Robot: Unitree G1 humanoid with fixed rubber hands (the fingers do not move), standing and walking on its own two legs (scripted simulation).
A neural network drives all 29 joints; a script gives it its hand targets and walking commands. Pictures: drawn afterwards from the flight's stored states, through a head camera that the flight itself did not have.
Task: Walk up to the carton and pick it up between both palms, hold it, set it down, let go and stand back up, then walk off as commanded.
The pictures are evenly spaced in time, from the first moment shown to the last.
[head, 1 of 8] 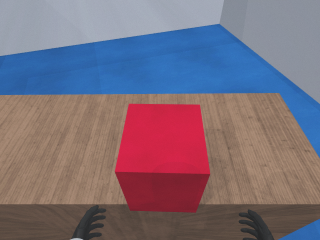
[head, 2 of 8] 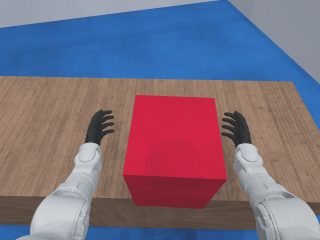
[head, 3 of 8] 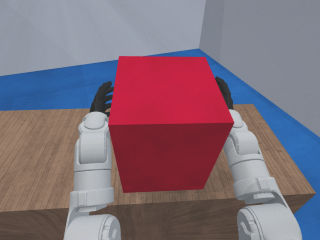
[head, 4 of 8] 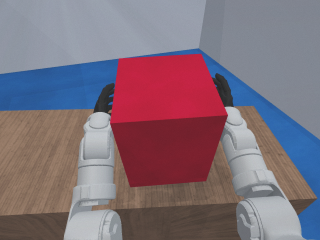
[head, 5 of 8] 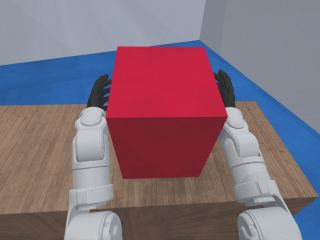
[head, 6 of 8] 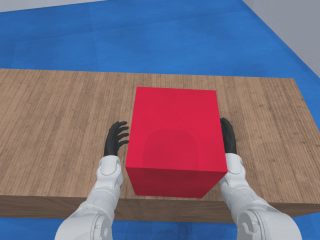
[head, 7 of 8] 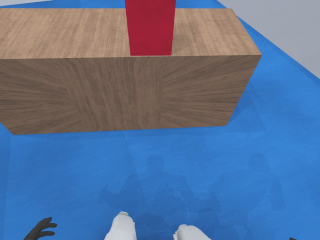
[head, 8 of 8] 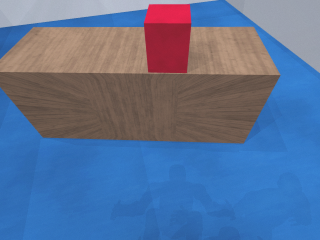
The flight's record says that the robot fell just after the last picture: no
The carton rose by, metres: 0.21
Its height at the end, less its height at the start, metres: +0.00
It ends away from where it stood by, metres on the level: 0.03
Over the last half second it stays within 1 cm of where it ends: yes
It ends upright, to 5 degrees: yes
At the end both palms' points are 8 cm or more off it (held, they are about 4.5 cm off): yes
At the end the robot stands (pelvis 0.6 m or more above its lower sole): yes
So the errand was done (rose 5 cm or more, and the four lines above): yes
